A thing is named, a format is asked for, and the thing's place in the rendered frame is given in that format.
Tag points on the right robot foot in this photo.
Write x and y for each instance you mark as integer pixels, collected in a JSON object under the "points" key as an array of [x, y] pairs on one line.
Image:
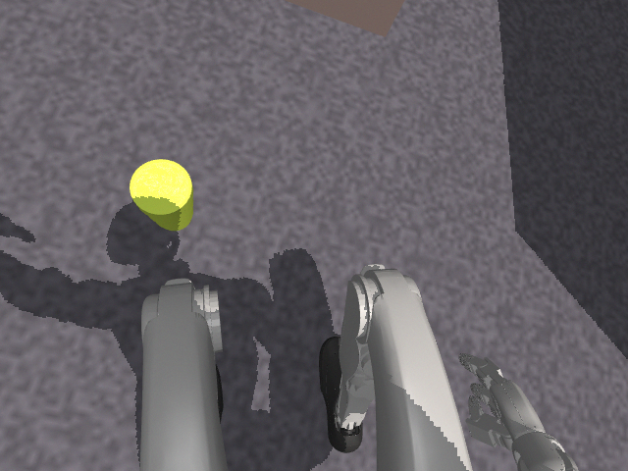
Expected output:
{"points": [[341, 439]]}

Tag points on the right robot arm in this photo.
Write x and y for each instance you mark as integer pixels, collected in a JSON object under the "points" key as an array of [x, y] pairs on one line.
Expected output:
{"points": [[541, 452]]}

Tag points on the cup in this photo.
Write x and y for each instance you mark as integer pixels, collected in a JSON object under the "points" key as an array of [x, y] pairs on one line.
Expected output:
{"points": [[162, 189]]}

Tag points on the right robot hand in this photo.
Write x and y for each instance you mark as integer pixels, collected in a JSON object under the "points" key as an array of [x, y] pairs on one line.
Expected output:
{"points": [[506, 401]]}

